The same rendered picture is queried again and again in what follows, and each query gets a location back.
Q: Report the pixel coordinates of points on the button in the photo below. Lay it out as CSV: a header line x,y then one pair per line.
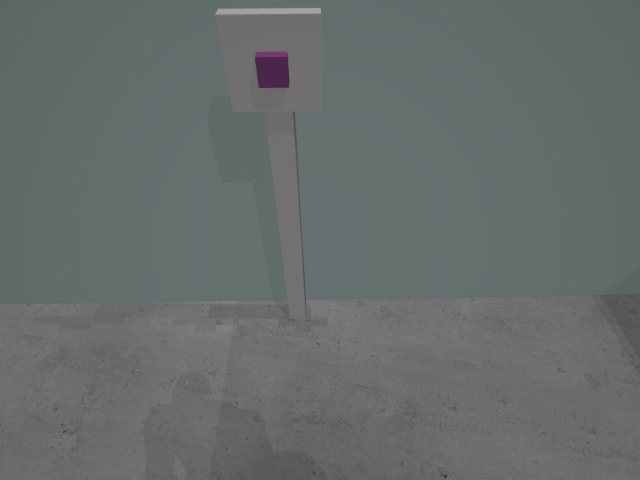
x,y
272,69

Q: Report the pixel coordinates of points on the panel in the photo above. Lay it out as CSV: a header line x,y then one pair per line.
x,y
297,31

